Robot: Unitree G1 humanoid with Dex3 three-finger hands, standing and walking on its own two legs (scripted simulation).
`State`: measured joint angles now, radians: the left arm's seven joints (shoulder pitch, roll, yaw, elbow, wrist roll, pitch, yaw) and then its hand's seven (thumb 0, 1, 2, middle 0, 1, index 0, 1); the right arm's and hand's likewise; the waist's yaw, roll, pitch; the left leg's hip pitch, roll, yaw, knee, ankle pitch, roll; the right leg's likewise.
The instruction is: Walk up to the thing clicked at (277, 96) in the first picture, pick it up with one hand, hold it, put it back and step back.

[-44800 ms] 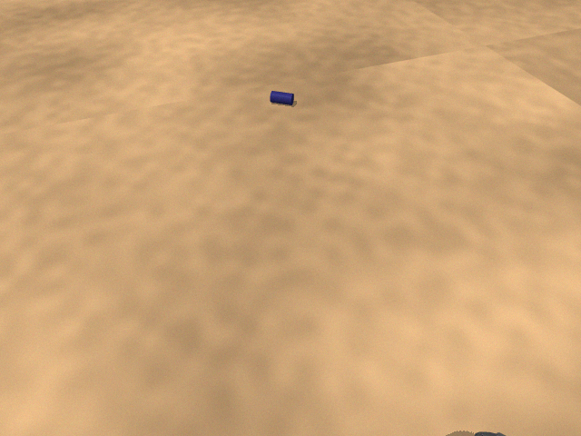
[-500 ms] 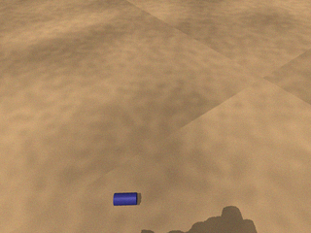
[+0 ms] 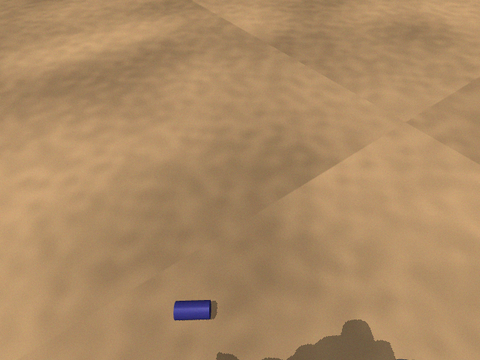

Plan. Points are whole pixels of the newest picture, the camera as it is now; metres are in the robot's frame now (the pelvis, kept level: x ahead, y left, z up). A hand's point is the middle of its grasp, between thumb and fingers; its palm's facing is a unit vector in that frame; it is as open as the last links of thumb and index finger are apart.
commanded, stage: stand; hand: left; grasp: from above
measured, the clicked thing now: (192, 310) +0.42 +0.22 -0.75
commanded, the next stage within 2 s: step back in 0.52 s
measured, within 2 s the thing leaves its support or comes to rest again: neither
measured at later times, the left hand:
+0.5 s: hand out of the picture +0.06 +0.25 -0.16, palm faces +0.00 -0.94 -0.34, open 7.3 cm
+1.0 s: hand out of the picture -0.02 +0.24 -0.18, palm faces -0.02 -0.90 -0.44, open 7.3 cm
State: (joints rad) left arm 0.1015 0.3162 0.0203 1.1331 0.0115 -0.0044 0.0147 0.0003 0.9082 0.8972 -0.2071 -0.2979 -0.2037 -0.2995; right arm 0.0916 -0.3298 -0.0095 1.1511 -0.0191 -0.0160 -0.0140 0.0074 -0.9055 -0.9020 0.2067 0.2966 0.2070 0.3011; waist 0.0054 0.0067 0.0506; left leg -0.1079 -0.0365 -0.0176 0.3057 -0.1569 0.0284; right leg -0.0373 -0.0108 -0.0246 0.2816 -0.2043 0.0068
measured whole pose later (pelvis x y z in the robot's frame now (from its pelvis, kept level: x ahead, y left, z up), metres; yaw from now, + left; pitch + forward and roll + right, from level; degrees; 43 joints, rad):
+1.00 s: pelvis -0.11 -0.03 -0.04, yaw -2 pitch -2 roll -1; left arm 0.15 0.36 0.07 0.94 0.02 0.02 0.01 0.00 0.91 0.90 -0.21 -0.30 -0.20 -0.30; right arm 0.03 -0.41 -0.06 0.90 -0.01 0.06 0.00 0.01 -0.90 -0.90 0.21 0.30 0.21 0.30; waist 0.01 0.08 0.17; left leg -0.50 0.01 -0.06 0.76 -0.30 0.01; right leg -0.28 0.05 0.01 0.72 -0.41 -0.02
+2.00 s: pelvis -0.40 +0.01 -0.02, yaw -2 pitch -2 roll +1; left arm 0.20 0.36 0.07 0.84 0.04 0.05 0.01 0.00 0.90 0.90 -0.21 -0.30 -0.21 -0.30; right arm 0.18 -0.41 -0.06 0.89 0.00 0.06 -0.01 0.01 -0.91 -0.90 0.21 0.30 0.21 0.30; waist 0.02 0.02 0.15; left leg -0.43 -0.10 -0.11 1.05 -0.49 -0.02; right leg -0.32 -0.03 0.04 0.61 -0.26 0.01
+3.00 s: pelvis -0.67 -0.02 -0.02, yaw -1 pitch -4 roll +0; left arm 0.22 0.37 0.06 1.00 0.03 0.00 -0.02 0.00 0.91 0.90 -0.21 -0.30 -0.20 -0.30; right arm 0.20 -0.35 -0.04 1.00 -0.03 0.01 0.01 0.01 -0.90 -0.90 0.21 0.30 0.21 0.30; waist 0.02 0.01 0.05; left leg -0.25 0.00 -0.06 0.64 -0.41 -0.01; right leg -0.26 0.01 -0.01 0.56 -0.25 -0.02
